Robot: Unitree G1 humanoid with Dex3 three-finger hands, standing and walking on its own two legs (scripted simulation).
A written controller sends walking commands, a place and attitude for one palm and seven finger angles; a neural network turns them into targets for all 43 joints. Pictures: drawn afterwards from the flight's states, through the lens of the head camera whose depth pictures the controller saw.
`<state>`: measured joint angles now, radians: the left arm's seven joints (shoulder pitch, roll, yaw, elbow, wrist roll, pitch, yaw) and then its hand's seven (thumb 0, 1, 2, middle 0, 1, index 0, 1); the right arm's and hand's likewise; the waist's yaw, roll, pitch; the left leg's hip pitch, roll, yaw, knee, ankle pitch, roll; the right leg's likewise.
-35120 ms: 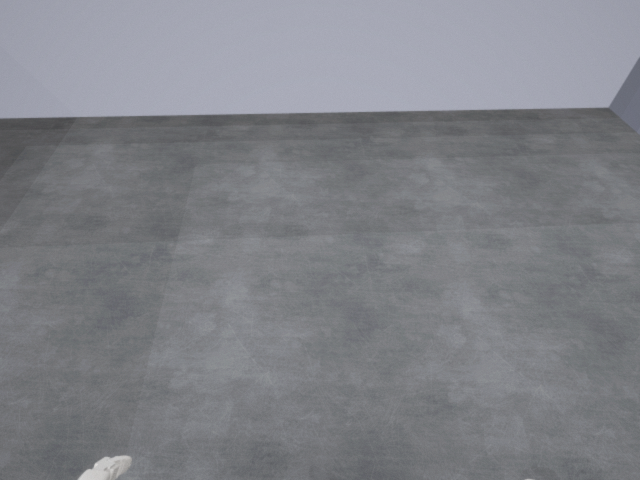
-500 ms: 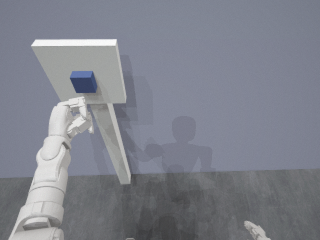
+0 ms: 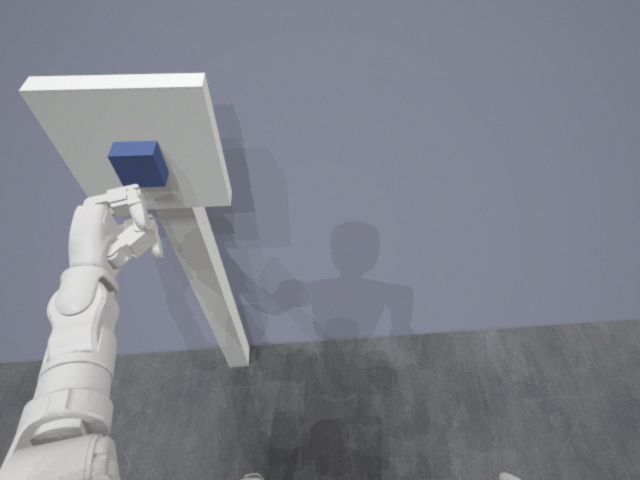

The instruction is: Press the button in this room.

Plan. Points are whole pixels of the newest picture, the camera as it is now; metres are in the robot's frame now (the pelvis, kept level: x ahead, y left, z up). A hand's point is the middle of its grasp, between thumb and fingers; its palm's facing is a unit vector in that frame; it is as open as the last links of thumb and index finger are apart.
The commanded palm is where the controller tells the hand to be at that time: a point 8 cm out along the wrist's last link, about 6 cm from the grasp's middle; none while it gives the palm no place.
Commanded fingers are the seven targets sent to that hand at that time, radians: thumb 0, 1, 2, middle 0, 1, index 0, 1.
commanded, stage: aim a knuckle at the button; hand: left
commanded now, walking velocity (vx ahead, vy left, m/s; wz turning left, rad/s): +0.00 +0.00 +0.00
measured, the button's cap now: (140, 163) +0.48 +0.24 +0.13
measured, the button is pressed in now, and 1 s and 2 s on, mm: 0 3 4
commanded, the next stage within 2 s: press the button with the knuckle in 0.32 s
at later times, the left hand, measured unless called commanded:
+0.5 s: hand (153, 226) +0.40 +0.21 +0.10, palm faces +0.06 -1.00 -0.01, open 3.1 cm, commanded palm +0.37 +0.26 +0.10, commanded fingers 0.00 0.90 0.90 -1.30 -1.50 -1.30 -1.50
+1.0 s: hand (151, 212) +0.43 +0.22 +0.09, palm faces +0.07 -1.00 -0.01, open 2.9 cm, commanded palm +0.41 +0.27 +0.10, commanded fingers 0.00 0.90 0.90 -1.30 -1.50 -1.30 -1.50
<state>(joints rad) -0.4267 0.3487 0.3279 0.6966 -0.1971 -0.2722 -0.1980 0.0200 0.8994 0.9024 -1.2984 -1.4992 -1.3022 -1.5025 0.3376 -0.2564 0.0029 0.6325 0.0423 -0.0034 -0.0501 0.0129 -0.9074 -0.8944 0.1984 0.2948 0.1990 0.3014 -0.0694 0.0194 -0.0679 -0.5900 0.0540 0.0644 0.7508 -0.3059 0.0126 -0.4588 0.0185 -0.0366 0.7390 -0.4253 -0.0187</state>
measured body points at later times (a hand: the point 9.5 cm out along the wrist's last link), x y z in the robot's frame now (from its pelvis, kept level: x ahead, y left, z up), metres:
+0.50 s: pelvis +0.00 +0.00 +0.00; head +0.04 +0.00 +0.45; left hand +0.39 +0.26 +0.10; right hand +0.11 -0.26 -0.11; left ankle +0.04 +0.11 -0.71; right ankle -0.03 -0.11 -0.71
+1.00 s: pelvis -0.01 +0.00 -0.01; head +0.05 +0.01 +0.44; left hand +0.42 +0.27 +0.10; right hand +0.06 -0.27 -0.12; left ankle +0.04 +0.11 -0.71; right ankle -0.03 -0.11 -0.71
